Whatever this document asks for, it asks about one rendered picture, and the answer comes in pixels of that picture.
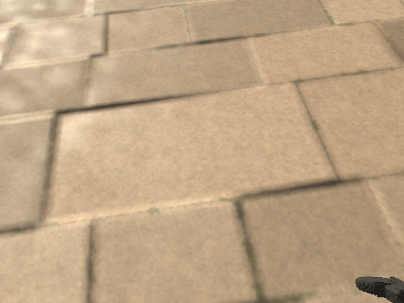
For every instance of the right robot hand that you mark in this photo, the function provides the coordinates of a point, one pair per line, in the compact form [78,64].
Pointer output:
[390,288]

